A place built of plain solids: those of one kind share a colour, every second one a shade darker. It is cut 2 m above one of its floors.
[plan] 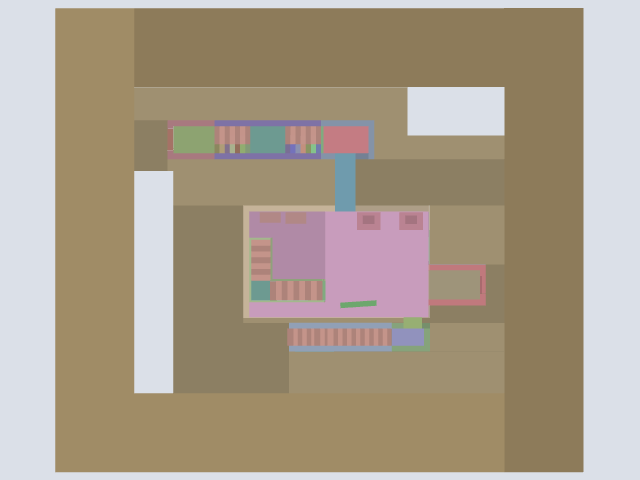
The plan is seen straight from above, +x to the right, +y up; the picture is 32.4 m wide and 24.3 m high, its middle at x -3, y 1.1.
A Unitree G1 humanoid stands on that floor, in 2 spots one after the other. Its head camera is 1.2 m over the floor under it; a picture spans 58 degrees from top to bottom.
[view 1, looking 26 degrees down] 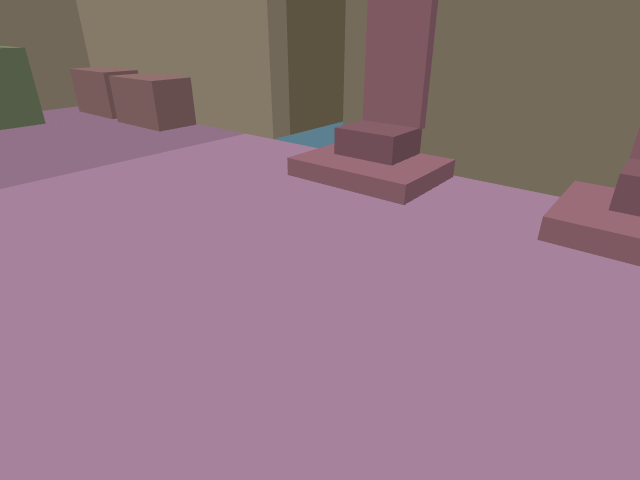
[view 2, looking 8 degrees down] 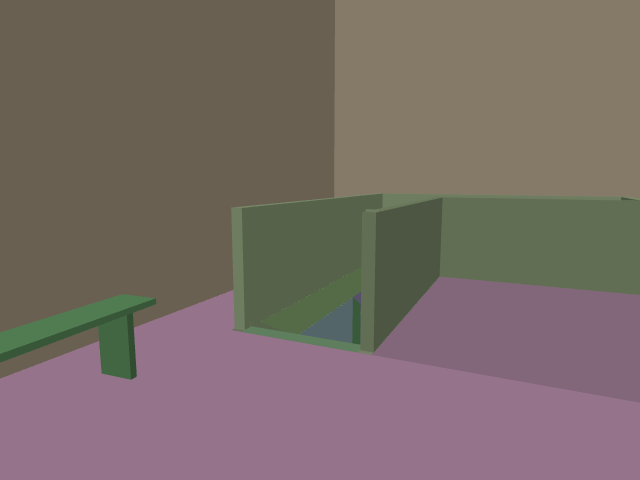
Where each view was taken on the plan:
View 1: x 1.50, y -1.18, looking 129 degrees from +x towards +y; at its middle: floor_hall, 2.74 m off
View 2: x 0.00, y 0.00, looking -155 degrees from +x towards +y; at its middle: wall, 4.68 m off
